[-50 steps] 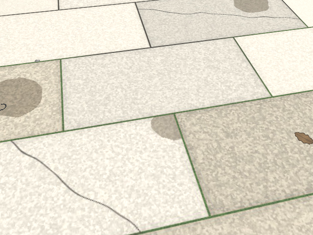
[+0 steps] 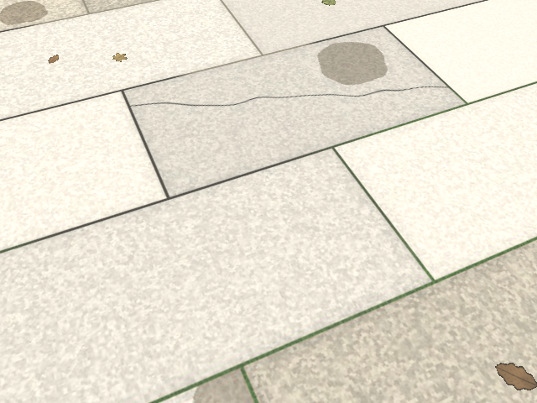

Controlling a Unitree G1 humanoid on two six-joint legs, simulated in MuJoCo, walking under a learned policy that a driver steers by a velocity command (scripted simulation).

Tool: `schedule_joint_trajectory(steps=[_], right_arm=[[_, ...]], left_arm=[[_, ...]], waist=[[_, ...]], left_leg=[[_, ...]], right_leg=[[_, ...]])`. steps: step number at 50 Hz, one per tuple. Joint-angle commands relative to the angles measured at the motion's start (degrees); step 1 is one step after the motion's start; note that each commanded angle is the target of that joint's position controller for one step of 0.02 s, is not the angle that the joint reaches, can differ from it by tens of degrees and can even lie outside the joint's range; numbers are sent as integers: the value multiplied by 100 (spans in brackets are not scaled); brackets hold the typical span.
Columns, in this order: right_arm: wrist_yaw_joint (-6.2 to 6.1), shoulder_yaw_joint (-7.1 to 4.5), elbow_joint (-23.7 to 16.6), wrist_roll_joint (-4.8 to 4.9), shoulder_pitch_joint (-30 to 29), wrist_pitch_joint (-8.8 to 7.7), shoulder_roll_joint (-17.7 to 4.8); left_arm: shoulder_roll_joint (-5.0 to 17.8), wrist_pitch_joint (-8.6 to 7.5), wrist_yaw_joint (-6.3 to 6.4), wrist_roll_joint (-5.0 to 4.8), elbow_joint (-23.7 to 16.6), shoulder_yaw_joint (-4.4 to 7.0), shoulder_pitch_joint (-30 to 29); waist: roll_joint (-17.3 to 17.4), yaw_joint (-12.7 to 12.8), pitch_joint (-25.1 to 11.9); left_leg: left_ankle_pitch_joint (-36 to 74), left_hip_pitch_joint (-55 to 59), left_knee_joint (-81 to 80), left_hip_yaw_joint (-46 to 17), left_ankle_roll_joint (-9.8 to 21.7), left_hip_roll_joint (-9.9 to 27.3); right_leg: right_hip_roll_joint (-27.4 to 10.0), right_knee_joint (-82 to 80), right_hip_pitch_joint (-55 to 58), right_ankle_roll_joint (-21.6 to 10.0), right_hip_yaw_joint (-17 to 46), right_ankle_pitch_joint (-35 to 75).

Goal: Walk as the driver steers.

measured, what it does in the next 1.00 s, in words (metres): walks ahead, turning left: right foot, then left foot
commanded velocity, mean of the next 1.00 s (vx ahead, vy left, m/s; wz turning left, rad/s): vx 0.50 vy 0.00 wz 0.46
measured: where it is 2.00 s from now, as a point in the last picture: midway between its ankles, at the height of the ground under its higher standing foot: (124, 234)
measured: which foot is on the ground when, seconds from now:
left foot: down 0.00-0.24, up 0.26-0.72, down 0.74-1.00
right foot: up 0.00-0.22, down 0.24-0.74, up 0.76-1.00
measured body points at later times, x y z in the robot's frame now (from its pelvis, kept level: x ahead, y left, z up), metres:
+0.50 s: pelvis +0.26 -0.05 +0.00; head +0.29 -0.05 +0.45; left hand +0.26 +0.24 -0.12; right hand +0.46 -0.29 -0.11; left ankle +0.31 +0.13 -0.67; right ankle +0.27 -0.16 -0.75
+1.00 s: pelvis +0.50 +0.10 +0.00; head +0.52 +0.14 +0.45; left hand +0.52 +0.43 -0.10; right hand +0.70 -0.10 -0.10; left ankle +0.46 +0.16 -0.75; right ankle +0.68 -0.02 -0.67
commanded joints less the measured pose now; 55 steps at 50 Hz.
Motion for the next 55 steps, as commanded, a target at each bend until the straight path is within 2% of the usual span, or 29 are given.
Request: schedule_joint_trajectory(steps=[1, 7, 9, 10, 11, 12, 13, 14, 15, 17, 18, 21, 24, 28, 33, 35, 36, 37, 38, 39, 40, 41, 42, 43, 44, 47, 49, 52, 55], right_arm=[[-78, -216, -322, 68, -166, -56, -955], [-148, -263, -75, 154, 374, 118, -1093], [-192, -304, -62, 153, 331, 174, -1167], [-204, -315, -70, 151, 249, 200, -1188], [-205, -272, -93, 132, 214, 205, -1077], [-190, -154, -236, 48, 105, 184, -765], [-185, 8, -413, 74, 750, 92, -213], [-175, -59, -377, 190, 701, 32, -568], [-171, -196, -461, 274, 283, 32, -1006], [-178, -228, -566, 192, -171, 100, -909], [-170, -257, -569, 173, -137, 171, -829], [-143, -224, -664, 178, -128, 351, -531], [-116, -211, -836, 132, -449, 393, -479], [39, -144, -1060, 129, -1154, 337, -366], [172, -162, -1419, 122, -1763, 371, -482], [186, -257, -1451, 99, -1514, 400, -657], [173, -368, -1328, 106, -943, 414, -826], [110, -567, -1038, 132, 44, 435, -1153], [-23, -758, -874, 176, 829, 493, -1735], [0, -734, -1058, 167, 454, 398, -2164], [65, -586, -1156, 149, 529, 294, -1614], [74, -507, -1106, 107, 341, 207, -1363], [64, -455, -1140, 114, 17, 169, -1209], [42, -405, -1210, 78, -346, 170, -1047], [12, -352, -1313, 11, -542, 170, -917], [-77, -372, -1307, 44, -483, 126, -996], [-157, -382, -1210, 55, -316, 120, -1048], [-205, -352, -1042, 70, -74, 131, -992], [-196, -356, -842, 89, 225, 121, -1057]], left_arm=[[190, -97, -20, 25, -403, 21, -351], [265, -258, -188, -56, -686, 16, -1279], [437, -318, -216, -61, -661, 75, -1107], [523, -345, -207, -60, -579, 119, -800], [730, -364, -165, -32, -387, 230, -148], [1069, -379, -108, 72, -244, 342, 814], [1583, -295, -72, 121, -131, 482, 1378], [1124, -252, -79, 66, -120, 369, 1439], [773, -239, -67, 28, -151, 257, 1094], [427, -230, -77, 34, -137, 143, 460], [314, -259, -82, 63, -117, 109, 254], [420, -344, -74, 72, 0, 174, 56], [612, -358, -29, 94, 147, 247, 150], [818, -288, 25, 51, 263, 300, 302], [1075, -121, 24, -105, 460, 399, 614], [1247, -43, 40, -163, 459, 449, 548], [1296, 10, 50, -192, 444, 462, 473], [1173, 38, 65, -178, 420, 409, 480], [786, 2, 66, 55, 289, 260, 648], [147, -178, 3, 155, -39, 47, 1008], [742, -354, -59, -107, -90, 150, 267], [864, -448, -85, -253, -230, 183, -75], [784, -493, -38, -147, -169, 160, -73], [809, -484, 2, -1, -108, 196, -19], [832, -418, -9, 33, -76, 222, 89], [637, -253, -12, 106, -129, 196, 52], [499, -219, -19, 111, -217, 138, -281], [313, -255, -97, 70, -318, 42, -813], [350, -307, -181, -8, -454, 18, -1272]], waist=[[505, 60, 30], [591, -185, 189], [717, -2, 102], [772, 205, -28], [711, 519, -425], [399, 958, -1251], [-1032, 824, -2137], [-1294, 909, -2249], [-805, 915, -1376], [-390, 642, -510], [-498, 467, -304], [-395, 263, -56], [-185, 290, 36], [-73, 535, 194], [-72, 655, 388], [-231, 411, 121], [-229, 52, -218], [-68, -433, -730], [936, -610, -1213], [1961, 91, -1859], [1068, -396, -1944], [901, -337, -1167], [440, -96, -799], [384, 141, -561], [487, 314, -508], [462, 399, -412], [468, 292, -265], [620, 34, -149], [665, -183, 65]], left_leg=[[1231, -145, -806, -916, 798, 1368], [942, 366, -293, -1296, 720, 1585], [1013, 541, 23, -1548, 614, 1708], [1288, 498, 321, -1565, 539, 1670], [1766, 298, 1002, -1406, 388, 1388], [1177, -524, 2454, -1162, 172, 1028], [-1181, -2662, 4515, -477, -254, 186], [-2450, -3420, 5458, -945, -302, 310], [-2039, -3753, 5769, -1009, -287, 594], [-1246, -3522, 5471, -818, -334, 967], [-1003, -3255, 5271, -849, -352, 1118], [-623, -3001, 4991, -778, -465, 1225], [65, -3221, 4289, -785, -543, 1249], [998, -2974, 2978, -428, -448, 1146], [436, -2981, 2222, -89, -144, 991], [-165, -2367, 2144, 239, 83, 649], [-243, -1580, 1987, 431, 237, 370], [38, -143, 1718, 471, 446, 61], [236, 1524, 1588, -1108, 840, 1014], [-1233, 2827, 582, -4506, 1908, 2182], [-1609, 2812, -10, -4784, 1767, 2306], [-1185, 2262, -17, -4002, 1538, 2171], [-560, 1474, 46, -3340, 1340, 1914], [93, 750, 25, -2810, 1208, 1693], [482, 322, -100, -2541, 1169, 1544], [1307, -214, -299, -2098, 1253, 1368], [1507, -260, -359, -1764, 1151, 1260], [1131, -384, -362, -1369, 858, 1018], [657, -240, -369, -1510, 809, 1191]], right_leg=[[26, -1016, 146, 79, -45, 990], [392, -2297, 503, 82, -40, 1099], [452, -2533, 886, -26, -2, 708], [516, -2690, 1376, -119, -87, 575], [547, -2825, 2385, -287, -161, 542], [-195, -2526, 3980, -646, 478, 621], [-1607, -2724, 6109, -1438, 2648, -79], [-1800, -3283, 6033, -1624, 3690, -981], [-1591, -3429, 5337, -1373, 2887, -1230], [-1129, -3800, 3974, -1139, 1675, -613], [-961, -4006, 3500, -1068, 1240, -328], [-901, -4422, 2900, -1138, 450, 392], [-902, -4532, 3012, -1179, -143, 882], [-792, -4538, 3194, -1016, -874, 1027], [-1068, -4166, 4038, -824, -1201, 1461], [-1061, -3412, 4228, -699, -1397, 3207], [-948, -2545, 4145, -597, -1555, 4035], [-692, -1252, 3593, -404, -1725, 4049], [-361, 707, 1992, -90, -1768, 1554], [838, 2318, -165, 184, -721, -2716], [652, 2715, -751, 66, 179, -2510], [427, 2530, -1127, -77, 93, -1943], [173, 2073, -836, -133, 117, -1456], [14, 1582, -401, -102, 137, -1143], [-76, 1369, -25, -80, 182, -935], [29, 686, 207, 161, 51, -529], [91, -89, 66, 293, -14, 151], [267, -1368, 451, 303, -98, 1334], [374, -1961, 605, 202, -113, 1751]])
